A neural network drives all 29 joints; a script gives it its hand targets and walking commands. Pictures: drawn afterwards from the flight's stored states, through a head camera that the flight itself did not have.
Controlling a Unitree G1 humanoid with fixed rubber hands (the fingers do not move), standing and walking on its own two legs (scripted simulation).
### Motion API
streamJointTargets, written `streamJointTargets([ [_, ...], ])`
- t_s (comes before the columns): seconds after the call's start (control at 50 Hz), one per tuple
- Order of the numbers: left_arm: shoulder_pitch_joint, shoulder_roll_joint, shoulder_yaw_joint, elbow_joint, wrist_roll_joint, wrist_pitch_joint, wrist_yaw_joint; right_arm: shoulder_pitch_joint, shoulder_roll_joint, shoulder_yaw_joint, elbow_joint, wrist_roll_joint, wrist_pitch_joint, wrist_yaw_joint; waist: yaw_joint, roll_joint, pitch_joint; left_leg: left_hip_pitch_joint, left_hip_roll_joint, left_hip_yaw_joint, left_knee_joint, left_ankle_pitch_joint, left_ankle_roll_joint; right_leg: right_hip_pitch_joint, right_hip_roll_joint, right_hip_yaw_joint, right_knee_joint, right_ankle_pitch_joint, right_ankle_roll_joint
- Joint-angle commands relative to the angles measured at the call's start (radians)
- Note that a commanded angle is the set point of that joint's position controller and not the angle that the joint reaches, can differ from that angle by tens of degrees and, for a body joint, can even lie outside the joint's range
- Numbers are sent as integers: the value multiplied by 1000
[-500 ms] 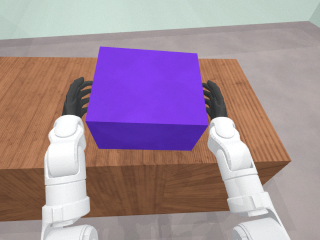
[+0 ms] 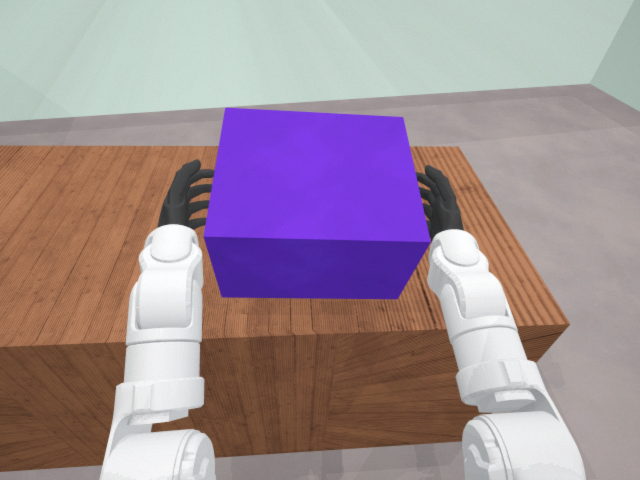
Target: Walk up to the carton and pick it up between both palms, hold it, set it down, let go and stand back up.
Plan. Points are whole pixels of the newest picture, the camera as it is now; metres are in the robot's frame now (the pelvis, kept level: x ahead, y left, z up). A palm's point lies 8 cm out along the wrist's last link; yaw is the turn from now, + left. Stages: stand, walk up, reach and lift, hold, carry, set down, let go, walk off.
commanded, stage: hold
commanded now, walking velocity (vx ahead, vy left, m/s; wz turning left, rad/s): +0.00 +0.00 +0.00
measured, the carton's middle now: (313, 206) +0.42 +0.01 +0.16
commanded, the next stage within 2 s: none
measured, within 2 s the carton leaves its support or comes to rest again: neither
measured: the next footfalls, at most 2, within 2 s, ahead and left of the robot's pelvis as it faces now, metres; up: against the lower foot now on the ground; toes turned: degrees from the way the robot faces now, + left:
none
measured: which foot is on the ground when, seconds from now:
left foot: down 0.00-1.00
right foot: down 0.00-1.00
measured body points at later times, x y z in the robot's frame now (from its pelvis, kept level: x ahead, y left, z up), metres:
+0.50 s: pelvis -0.02 +0.00 +0.00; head -0.05 +0.03 +0.45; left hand +0.37 +0.17 +0.18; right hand +0.37 -0.16 +0.17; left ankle +0.05 +0.07 -0.75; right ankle +0.01 -0.08 -0.75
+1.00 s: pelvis +0.01 +0.00 +0.00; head -0.02 +0.02 +0.45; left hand +0.36 +0.17 +0.17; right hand +0.36 -0.15 +0.16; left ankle +0.05 +0.07 -0.75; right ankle +0.01 -0.08 -0.75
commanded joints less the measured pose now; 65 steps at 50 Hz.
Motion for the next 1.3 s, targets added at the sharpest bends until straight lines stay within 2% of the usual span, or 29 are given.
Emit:
streamJointTargets([
  [0.0, -470, -407, -406, -359, -119, -9, -209, -521, 385, 443, -428, 198, -1, -1, 0, 44, -499, 275, 60, -61, 74, 360, -5, 277, -121, 50, 72, 557, 70],
  [0.02, -500, -386, -412, -359, -113, 14, -209, -541, 356, 438, -397, 208, 14, 3, 3, 55, -386, 243, 62, -59, 47, 218, -20, 215, -123, 35, 48, 367, 57],
  [0.06, -578, -380, -479, -387, -150, 39, -182, -628, 346, 400, -414, 207, 0, 37, 3, 63, -239, 229, 99, -31, -11, -53, -48, 45, -81, -6, 8, -18, 37],
  [0.08, -605, -393, -513, -396, -173, 40, -165, -683, 351, 383, -444, 200, -19, 55, 2, 73, -233, 234, 113, -21, -18, -128, -59, 0, -67, -27, 3, -104, 35],
  [0.14, -669, -435, -562, -384, -223, 19, -119, -804, 350, 352, -488, 173, -50, 85, -3, 100, -318, 287, 136, -19, -14, -230, -71, -71, -48, -51, 12, -169, 37],
  [0.22, -712, -438, -510, -289, -220, 8, -95, -815, 335, 304, -379, 141, -37, 110, -5, 104, -380, 300, 141, -14, -11, -283, -75, -107, -52, -47, 17, -208, 49],
  [0.32, -711, -396, -366, -166, -157, 24, -121, -775, 317, 215, -206, 91, -17, 127, 5, 82, -363, 257, 124, 0, -7, -265, -76, -62, -66, -37, 12, -224, 54],
  [0.4, -690, -378, -305, -136, -114, 31, -151, -752, 314, 176, -173, 63, -15, 126, 6, 60, -360, 251, 106, 8, 9, -179, -60, -5, -72, -26, 4, -176, 48],
  [0.48, -656, -384, -309, -173, -95, 29, -174, -721, 329, 196, -220, 60, -23, 112, 5, 42, -368, 275, 97, 2, 23, -68, -42, 60, -77, -12, 2, -60, 42],
  [0.54, -622, -392, -347, -238, -100, 25, -182, -692, 341, 248, -291, 84, -32, 90, 1, 38, -386, 297, 88, -6, 38, 33, -35, 119, -78, -4, 13, 74, 44],
  [0.6, -589, -400, -400, -317, -115, 21, -184, -663, 350, 316, -373, 124, -41, 64, -5, 52, -412, 326, 78, -12, 60, 146, -40, 159, -73, -5, 30, 195, 50],
  [0.68, -554, -403, -473, -400, -146, 19, -178, -632, 353, 392, -470, 171, -44, 35, -12, 73, -415, 363, 75, -20, 82, 231, -57, 147, -67, -11, 33, 247, 54],
  [0.8, -512, -396, -510, -438, -176, 35, -167, -591, 338, 420, -514, 198, -25, 26, -14, 74, -365, 368, 84, -25, 75, 184, -70, 94, -64, -14, 13, 177, 51],
  [1.02, -480, -367, -455, -443, -157, 78, -195, -555, 312, 409, -513, 223, 19, 13, -15, 60, -343, 334, 74, -22, 51, 126, -64, 133, -76, -4, 12, 202, 56],
  [1.26, -507, -365, -449, -435, -155, 76, -198, -578, 312, 395, -507, 213, 16, 17, -10, 64, -326, 333, 79, -12, 38, 64, -64, 105, -71, -11, 7, 134, 52],
  [1.28, -640, -321, -398, -324, -169, 73, -193, -700, 274, 343, -405, 178, 26, 33, 5, 75, -313, 281, 86, -7, 14, -60, -79, 58, -66, -18, 7, 1, 57],
])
